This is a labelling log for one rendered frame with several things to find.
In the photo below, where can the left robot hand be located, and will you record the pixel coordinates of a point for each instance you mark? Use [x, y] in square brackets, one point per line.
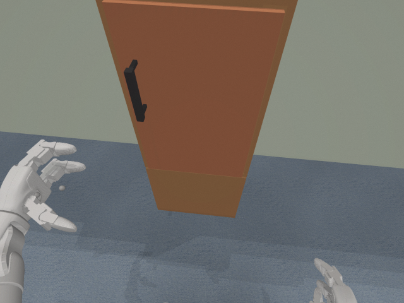
[22, 181]

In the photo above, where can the cupboard door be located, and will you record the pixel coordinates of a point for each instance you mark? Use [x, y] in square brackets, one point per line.
[202, 72]

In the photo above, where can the robot left forearm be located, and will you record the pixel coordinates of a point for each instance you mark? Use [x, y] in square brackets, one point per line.
[13, 228]

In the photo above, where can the right robot hand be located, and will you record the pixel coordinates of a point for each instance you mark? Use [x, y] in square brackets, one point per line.
[336, 291]

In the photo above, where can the handle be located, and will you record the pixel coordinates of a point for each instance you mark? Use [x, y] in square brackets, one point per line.
[130, 77]

